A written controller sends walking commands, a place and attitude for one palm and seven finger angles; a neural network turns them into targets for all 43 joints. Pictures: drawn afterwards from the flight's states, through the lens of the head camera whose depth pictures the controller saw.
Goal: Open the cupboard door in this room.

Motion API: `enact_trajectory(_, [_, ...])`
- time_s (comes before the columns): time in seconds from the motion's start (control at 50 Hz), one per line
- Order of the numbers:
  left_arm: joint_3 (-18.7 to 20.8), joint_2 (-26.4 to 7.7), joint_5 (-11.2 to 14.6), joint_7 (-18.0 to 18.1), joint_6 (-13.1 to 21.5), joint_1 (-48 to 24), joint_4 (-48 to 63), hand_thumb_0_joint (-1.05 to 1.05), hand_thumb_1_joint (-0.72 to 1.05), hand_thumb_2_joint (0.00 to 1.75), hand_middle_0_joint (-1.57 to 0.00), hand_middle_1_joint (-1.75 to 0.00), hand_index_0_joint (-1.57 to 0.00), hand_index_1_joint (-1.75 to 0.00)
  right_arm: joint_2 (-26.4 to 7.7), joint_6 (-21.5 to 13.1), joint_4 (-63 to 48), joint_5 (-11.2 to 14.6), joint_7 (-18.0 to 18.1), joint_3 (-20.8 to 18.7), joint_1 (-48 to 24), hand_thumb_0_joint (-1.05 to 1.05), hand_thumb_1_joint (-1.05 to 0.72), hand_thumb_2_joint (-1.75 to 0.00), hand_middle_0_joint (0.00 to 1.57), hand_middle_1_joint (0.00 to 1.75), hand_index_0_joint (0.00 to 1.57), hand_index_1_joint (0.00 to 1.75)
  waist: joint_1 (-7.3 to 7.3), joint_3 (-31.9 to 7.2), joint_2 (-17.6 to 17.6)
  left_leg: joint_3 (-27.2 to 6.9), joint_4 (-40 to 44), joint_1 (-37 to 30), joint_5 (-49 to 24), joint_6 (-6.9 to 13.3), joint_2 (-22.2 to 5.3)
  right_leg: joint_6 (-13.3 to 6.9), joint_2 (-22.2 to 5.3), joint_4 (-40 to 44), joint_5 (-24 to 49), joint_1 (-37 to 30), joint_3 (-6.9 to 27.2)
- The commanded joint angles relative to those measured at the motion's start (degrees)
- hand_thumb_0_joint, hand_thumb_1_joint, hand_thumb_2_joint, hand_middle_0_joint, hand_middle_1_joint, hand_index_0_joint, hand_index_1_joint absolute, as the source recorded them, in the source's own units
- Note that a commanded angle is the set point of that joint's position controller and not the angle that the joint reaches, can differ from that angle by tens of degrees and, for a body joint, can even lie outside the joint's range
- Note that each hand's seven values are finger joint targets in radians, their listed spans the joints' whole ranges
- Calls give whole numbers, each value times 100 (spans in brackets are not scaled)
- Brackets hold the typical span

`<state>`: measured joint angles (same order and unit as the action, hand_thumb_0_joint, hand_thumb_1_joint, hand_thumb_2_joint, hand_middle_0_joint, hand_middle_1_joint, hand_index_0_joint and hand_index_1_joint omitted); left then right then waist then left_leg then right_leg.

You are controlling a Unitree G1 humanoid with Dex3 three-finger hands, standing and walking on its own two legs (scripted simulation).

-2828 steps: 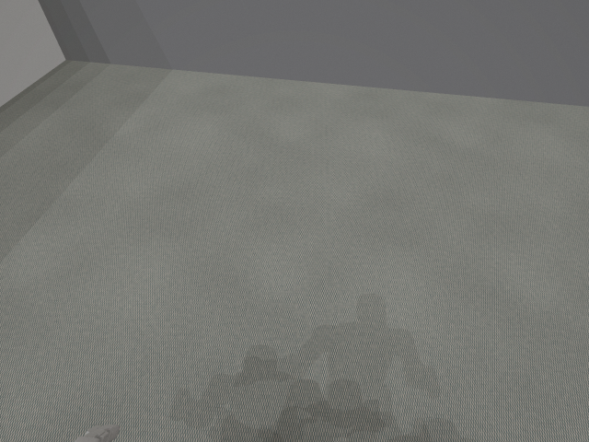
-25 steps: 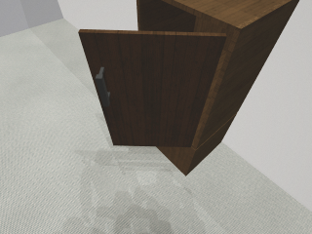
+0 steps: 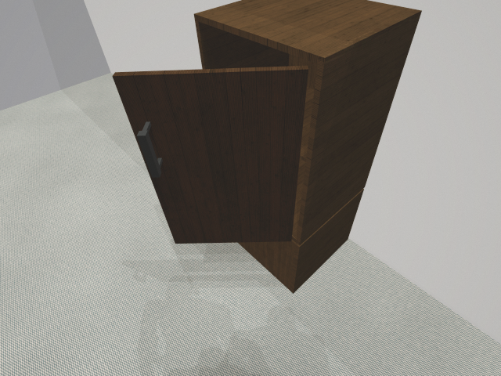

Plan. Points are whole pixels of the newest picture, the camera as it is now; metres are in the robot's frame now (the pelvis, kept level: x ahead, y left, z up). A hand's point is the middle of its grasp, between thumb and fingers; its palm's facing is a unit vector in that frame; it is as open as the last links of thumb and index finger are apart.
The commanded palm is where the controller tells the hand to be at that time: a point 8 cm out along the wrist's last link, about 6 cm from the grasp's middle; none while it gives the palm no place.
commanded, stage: come to a stop and stand still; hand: left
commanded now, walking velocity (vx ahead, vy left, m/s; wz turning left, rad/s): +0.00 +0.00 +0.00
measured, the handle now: (152, 150) +0.59 +0.26 +0.05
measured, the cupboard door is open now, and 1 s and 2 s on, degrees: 47 47 47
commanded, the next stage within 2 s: look again from close up in 1.68 s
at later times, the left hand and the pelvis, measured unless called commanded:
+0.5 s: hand out of the picture -0.06 +0.14 -0.18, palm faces +0.09 -0.97 -0.21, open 7.4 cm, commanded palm none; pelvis -0.06 -0.02 -0.01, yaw +1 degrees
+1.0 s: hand out of the picture -0.14 +0.13 -0.17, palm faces +0.09 -0.98 -0.20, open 7.4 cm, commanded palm none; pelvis -0.12 -0.03 +0.00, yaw +4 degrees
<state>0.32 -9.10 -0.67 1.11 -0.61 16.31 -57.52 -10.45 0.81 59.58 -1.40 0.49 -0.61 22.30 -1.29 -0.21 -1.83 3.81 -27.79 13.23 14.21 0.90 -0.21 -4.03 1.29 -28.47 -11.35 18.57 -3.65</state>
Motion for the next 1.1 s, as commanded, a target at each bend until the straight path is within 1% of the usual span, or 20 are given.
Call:
enact_trajectory(0.0, [199,-762,10,37,138,129,220,0,90,90,-20,-30,-20,-30,-300,-132,-51,-17,40,-23,386,0,-90,-90,20,30,20,30,62,391,362,-517,554,536,981,146,-235,-13,-823,1272,-2244,24,1321])
enact_trajectory(0.2, [276,-655,3,23,56,5,-1,0,90,90,-20,-30,-20,-30,-121,-66,337,-44,81,-71,955,0,-90,-90,20,30,20,30,-68,356,157,-644,323,487,1294,168,-170,41,-761,1136,-2432,522,1087])
enact_trajectory(0.26, [283,-499,-19,-8,-15,139,-41,0,90,90,-20,-30,-20,-30,-229,-52,262,-59,112,-122,695,0,-90,-90,20,30,20,30,90,391,-170,-1085,949,1314,2153,248,-425,209,-356,312,-1984,-59,691])
enact_trajectory(0.32, [259,-145,-52,-42,-119,915,-242,0,90,90,-20,-30,-20,-30,-447,-80,-55,0,155,-166,-460,0,-90,-90,20,30,20,30,673,403,-888,-1470,1753,3153,2638,484,-1043,297,-20,-2001,-702,-1624,183])
enact_trajectory(0.36, [250,-77,-75,-23,-68,1283,-242,0,90,90,-20,-30,-20,-30,-461,-100,-239,9,158,-183,-958,0,-90,-90,20,30,20,30,843,700,-488,-1397,1299,3475,2474,418,-972,266,-221,-1532,-970,-1777,656])
enact_trajectory(0.38, [216,-140,-99,6,31,1317,-216,0,90,90,-20,-30,-20,-30,-343,-72,-269,-3,145,-167,-830,0,-90,-90,20,30,20,30,767,1011,357,-1048,331,2964,2188,192,-402,178,-469,36,-1964,-1049,1342])
enact_trajectory(0.4, [201,-411,-90,61,91,1217,-193,0,90,90,-20,-30,-20,-30,-32,1,-278,65,120,-148,-531,0,-90,-90,20,30,20,30,469,1143,1583,-501,-1054,2240,1388,-20,128,-150,-1374,1591,-3491,86,2740])
enact_trajectory(0.42, [214,-635,-82,109,90,606,-20,0,90,90,-20,-30,-20,-30,-5,99,-188,64,104,-193,-145,0,-90,-90,20,30,20,30,107,892,1741,-477,-2070,1178,988,-32,80,-334,-1972,2571,-4340,1252,3390])
enact_trajectory(0.48, [278,-736,-98,139,134,-603,409,0,90,90,-20,-30,-20,-30,-154,131,200,17,7,-291,733,0,-90,-90,20,30,20,30,-439,444,1311,-282,-3379,356,567,4,91,-258,-1418,2411,-3265,1922,2220])
enact_trajectory(0.56, [385,-772,-155,157,66,48,245,0,90,90,-20,-30,-20,-30,71,42,71,17,9,-191,623,0,-90,-90,20,30,20,30,-73,267,934,164,-1753,83,1261,84,242,-280,-1212,2294,-2396,856,1823])
enact_trajectory(0.62, [426,-822,-121,170,-32,335,78,0,90,90,-20,-30,-20,-30,114,-8,202,22,56,-125,1079,0,-90,-90,20,30,20,30,-63,372,612,371,902,-828,875,259,398,77,-755,1780,-2370,534,1504])
enact_trajectory(0.66, [308,-326,-16,122,-49,312,79,0,90,90,-20,-30,-20,-30,-163,-99,144,-81,159,-121,953,0,-90,-90,20,30,20,30,-34,550,-537,-491,2197,-524,771,540,-541,418,26,-80,-1460,286,786])
enact_trajectory(0.68, [319,-171,47,71,-56,468,122,0,90,90,-20,-30,-20,-30,-377,-95,-86,-70,207,-180,289,0,-90,-90,20,30,20,30,188,569,-1109,-1008,2028,236,634,817,-1317,457,167,-1422,-1071,164,385])
enact_trajectory(0.7, [330,-358,-33,84,-137,310,69,0,90,90,-20,-30,-20,-30,-198,-162,-241,-14,224,-104,-434,0,-90,-90,20,30,20,30,352,871,-1385,-1489,1907,1122,507,929,-1593,298,-134,-2213,-876,153,763])
enact_trajectory(0.74, [323,-310,-43,13,-133,484,97,0,90,90,-20,-30,-20,-30,-325,-207,-451,-15,205,-95,-1105,0,-90,-90,20,30,20,30,638,997,-540,-1327,1792,1690,597,898,-1407,265,-212,-2643,-796,-76,857])
enact_trajectory(0.78, [218,-154,-59,-27,3,466,96,0,90,90,-20,-30,-20,-30,-461,-199,-333,-46,204,-112,-738,0,-90,-90,20,30,20,30,473,945,-15,-1136,1185,998,346,680,-1124,300,-296,-802,-924,-194,589])
enact_trajectory(0.82, [167,-308,-39,5,137,495,-70,0,90,90,-20,-30,-20,-30,-272,-197,-135,44,202,-77,-232,0,-90,-90,20,30,20,30,270,654,596,-894,527,716,241,329,-488,156,-503,621,-117,-642,1453])
enact_trajectory(0.86, [110,-567,-9,7,139,388,-95,0,90,90,-20,-30,-20,-30,-170,-256,5,64,148,-50,160,0,-90,-90,20,30,20,30,21,352,183,-682,540,-45,373,202,-164,-37,-820,702,-296,-235,1758])
enact_trajectory(0.92, [98,-530,-14,20,130,199,-136,0,90,90,-20,-30,-20,-30,-310,-177,68,53,151,-98,87,0,-90,-90,20,30,20,30,34,509,721,-790,599,180,944,218,-378,73,-488,755,-1249,-43,1600])
enact_trajectory(1.08, [131,-495,-15,32,123,358,-183,0,90,90,-20,-30,-20,-30,-220,-180,132,31,133,-62,161,0,-90,-90,20,30,20,30,78,597,430,-683,631,318,1024,188,-305,91,-460,933,-1609,68,1703])
